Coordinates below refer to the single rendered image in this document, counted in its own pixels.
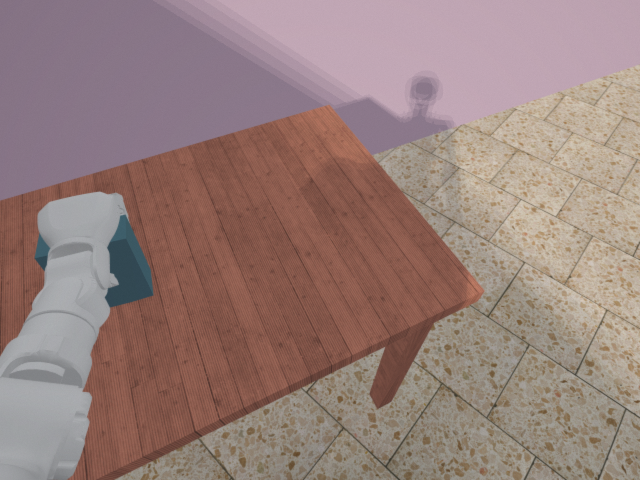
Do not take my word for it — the left robot hand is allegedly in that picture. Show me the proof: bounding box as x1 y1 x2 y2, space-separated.
37 192 129 288

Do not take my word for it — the left robot upper arm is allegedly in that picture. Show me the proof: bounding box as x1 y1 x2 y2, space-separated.
0 377 92 480

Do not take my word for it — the table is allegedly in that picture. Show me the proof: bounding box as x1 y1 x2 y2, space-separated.
0 105 485 480

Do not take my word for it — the sponge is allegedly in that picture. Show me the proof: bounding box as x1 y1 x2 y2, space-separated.
35 215 153 307

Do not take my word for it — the left robot forearm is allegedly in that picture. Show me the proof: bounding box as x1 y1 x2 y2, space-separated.
0 237 110 389

